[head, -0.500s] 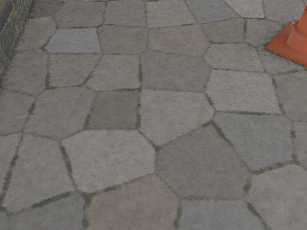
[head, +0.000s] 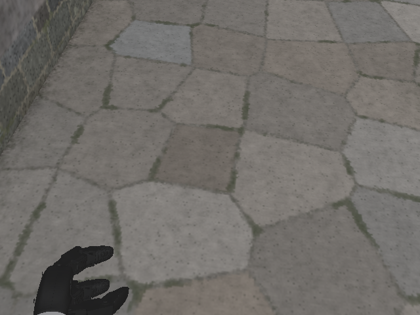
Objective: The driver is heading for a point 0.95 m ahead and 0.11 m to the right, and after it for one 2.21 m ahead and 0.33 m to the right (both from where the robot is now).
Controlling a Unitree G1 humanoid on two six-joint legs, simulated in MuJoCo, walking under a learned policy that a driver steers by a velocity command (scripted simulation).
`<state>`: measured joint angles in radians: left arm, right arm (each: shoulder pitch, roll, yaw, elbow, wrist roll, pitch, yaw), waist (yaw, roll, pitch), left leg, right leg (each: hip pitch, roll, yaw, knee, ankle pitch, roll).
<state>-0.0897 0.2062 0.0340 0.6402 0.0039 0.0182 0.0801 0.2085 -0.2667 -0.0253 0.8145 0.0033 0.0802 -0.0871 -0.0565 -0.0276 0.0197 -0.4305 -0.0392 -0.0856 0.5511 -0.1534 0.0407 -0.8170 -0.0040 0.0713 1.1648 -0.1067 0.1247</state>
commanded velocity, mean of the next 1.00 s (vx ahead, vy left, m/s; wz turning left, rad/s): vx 0.23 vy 0.00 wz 0.11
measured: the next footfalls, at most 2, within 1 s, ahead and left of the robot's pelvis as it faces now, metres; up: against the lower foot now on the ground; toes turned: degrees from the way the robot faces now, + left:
right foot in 0.12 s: +0.12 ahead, -0.14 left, +0.00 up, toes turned +7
left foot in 0.54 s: +0.08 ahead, +0.08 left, +0.00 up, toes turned +9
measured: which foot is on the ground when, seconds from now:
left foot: down 0.00-0.12, up 0.14-0.52, down 0.54-1.00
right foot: up 0.00-0.10, down 0.12-0.54, up 0.56-0.96, down 0.98-1.00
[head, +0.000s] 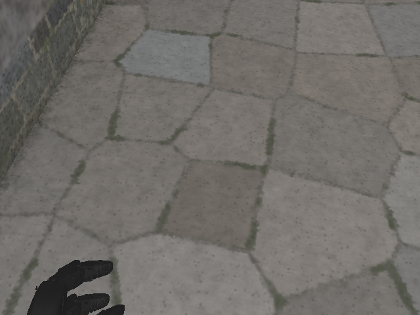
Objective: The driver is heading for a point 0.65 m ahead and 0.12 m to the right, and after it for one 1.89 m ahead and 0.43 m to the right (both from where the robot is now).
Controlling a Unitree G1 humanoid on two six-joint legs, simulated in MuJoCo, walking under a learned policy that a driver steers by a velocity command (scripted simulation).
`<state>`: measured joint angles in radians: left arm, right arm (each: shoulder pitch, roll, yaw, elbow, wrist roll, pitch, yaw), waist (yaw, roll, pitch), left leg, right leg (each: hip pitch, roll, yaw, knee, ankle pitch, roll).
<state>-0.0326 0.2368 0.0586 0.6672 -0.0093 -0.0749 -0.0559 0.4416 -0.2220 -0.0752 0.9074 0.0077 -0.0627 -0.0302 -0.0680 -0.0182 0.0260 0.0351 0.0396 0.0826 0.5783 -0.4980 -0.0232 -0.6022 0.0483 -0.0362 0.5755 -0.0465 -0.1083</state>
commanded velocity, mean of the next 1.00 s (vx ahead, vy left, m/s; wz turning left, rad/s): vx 0.07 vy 0.00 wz -0.43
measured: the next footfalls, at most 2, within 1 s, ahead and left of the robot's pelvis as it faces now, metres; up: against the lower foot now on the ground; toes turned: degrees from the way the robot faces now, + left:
left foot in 0.48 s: +0.28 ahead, +0.11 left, +0.00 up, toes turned -23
right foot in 0.86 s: +0.13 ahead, -0.12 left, +0.00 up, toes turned -25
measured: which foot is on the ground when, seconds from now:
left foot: down 0.00-0.00, up 0.02-0.46, down 0.48-0.86, up 0.88-1.00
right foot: down 0.00-0.48, up 0.50-0.84, down 0.86-1.00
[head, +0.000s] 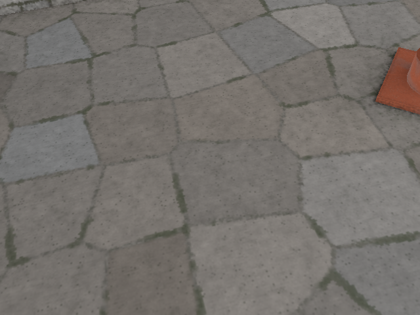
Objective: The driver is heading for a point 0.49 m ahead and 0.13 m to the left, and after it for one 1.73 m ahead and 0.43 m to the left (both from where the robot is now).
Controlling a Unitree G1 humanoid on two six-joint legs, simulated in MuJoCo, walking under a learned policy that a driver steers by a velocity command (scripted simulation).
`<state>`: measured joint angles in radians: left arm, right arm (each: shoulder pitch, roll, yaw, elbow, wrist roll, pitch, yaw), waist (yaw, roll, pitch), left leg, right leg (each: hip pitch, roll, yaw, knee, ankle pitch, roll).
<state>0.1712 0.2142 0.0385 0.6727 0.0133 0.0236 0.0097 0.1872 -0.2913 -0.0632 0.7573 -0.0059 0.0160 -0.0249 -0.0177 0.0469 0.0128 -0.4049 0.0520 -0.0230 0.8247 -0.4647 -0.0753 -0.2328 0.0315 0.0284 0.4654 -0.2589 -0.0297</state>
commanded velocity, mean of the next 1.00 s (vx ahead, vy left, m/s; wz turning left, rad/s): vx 0.24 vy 0.00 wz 0.08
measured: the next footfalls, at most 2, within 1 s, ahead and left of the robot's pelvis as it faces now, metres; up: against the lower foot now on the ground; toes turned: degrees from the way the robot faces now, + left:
left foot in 0.16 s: +0.02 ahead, +0.14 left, +0.00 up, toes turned +0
left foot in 1.00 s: +0.39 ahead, +0.15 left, +0.00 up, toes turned +9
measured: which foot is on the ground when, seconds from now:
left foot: up 0.00-0.14, down 0.16-0.62, up 0.64-0.98, down 1.00-1.00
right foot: down 0.00-1.00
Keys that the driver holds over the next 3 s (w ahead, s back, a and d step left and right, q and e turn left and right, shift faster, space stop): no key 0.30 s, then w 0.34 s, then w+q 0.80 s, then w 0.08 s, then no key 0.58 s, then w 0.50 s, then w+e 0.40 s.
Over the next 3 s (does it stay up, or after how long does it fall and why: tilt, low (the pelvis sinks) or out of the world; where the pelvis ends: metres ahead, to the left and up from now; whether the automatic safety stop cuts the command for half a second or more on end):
stays up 0.89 0.35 0.00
